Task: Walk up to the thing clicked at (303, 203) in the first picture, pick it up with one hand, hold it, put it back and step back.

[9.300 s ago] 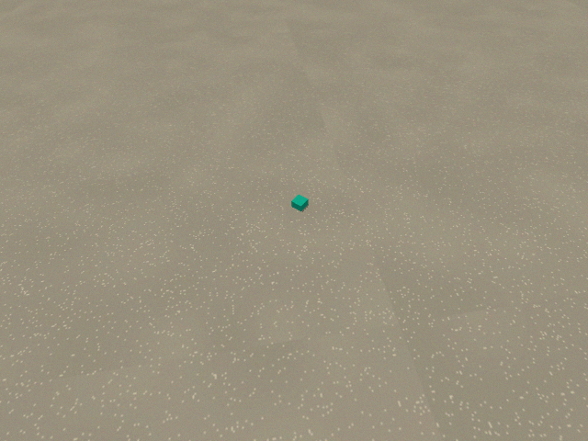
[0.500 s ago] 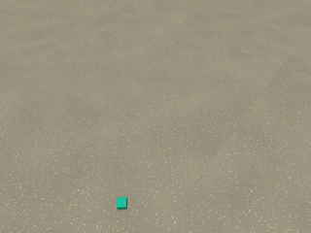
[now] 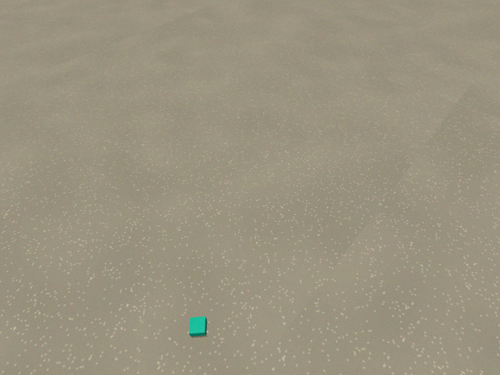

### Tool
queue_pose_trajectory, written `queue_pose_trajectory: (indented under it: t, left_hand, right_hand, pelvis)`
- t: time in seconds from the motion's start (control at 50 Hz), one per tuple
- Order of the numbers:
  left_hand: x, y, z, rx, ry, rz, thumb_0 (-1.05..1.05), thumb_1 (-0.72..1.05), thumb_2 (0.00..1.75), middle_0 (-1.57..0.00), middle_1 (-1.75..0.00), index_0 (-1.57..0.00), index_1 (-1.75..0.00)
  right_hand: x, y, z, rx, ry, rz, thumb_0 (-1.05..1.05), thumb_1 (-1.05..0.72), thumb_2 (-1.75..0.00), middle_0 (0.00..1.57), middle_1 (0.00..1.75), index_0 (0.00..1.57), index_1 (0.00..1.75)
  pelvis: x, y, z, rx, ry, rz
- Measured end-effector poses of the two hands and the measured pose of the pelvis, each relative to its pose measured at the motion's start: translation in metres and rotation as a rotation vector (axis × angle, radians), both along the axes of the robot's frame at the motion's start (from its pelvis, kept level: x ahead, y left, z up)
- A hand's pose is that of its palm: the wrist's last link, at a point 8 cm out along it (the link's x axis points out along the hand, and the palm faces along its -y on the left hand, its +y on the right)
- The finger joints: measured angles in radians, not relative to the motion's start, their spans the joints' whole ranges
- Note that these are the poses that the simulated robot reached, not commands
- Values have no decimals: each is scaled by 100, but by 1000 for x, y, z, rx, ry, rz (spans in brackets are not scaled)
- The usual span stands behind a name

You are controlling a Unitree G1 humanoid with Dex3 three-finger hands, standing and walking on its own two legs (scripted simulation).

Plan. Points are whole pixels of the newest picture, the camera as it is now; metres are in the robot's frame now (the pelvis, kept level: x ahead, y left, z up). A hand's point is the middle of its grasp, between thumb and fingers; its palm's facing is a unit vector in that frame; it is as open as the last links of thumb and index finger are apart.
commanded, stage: stand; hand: left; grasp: from above
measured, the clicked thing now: (198, 326) +0.43 +0.26 -0.76
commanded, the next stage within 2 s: rise first in 0.12 s
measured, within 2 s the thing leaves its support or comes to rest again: neither
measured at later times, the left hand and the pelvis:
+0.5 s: hand out of the picture +0.15 +0.26 -0.17, palm faces -0.02 -0.93 -0.36, open 9.3 cm; pelvis -0.02 +0.00 -0.02, yaw +0 degrees
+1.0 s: hand out of the picture +0.12 +0.27 -0.23, palm faces -0.14 -0.88 -0.46, open 12.6 cm; pelvis -0.02 +0.01 -0.09, yaw +0 degrees
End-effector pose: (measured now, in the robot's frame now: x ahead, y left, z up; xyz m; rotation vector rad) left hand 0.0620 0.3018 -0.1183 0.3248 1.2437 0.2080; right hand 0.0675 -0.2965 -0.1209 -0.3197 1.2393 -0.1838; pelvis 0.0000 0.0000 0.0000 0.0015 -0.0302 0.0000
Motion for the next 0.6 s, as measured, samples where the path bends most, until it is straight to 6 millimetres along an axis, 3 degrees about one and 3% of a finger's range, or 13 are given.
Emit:
queue_pose_trajectory:
  t: [0.24, 0.32, 0.46, 0.6]
  left_hand:
    - [3, -2, 1, 0, -14, -2, 0, 90, 90, -21, -30, -20, -31]
    - [26, -8, 0, -12, -115, 31, 1, 84, 89, -23, -35, -22, -36]
    - [76, -3, -12, -5, -165, -37, 1, 50, 83, -27, -60, -26, -60]
    - [75, -1, -23, 34, -98, -75, 0, 5, 78, -31, -75, -30, -75]
  right_hand:
    - [4, -2, 1, 0, -14, 1, 0, -90, -90, 21, 30, 20, 30]
    - [11, 6, 2, 4, -105, -2, 0, -90, -90, 20, 30, 20, 30]
    - [11, 26, -7, 43, -180, -16, 0, -89, -90, 21, 30, 20, 30]
    - [14, 40, -17, 84, -231, -33, 1, -88, -89, 21, 30, 20, 30]
  pelvis:
    - [-1, -2, 0, -2, -2, 3]
    - [-8, -2, -5, -4, 42, 14]
    - [-18, -4, -21, -8, 134, 1]
    - [-15, 1, -34, -12, 184, -6]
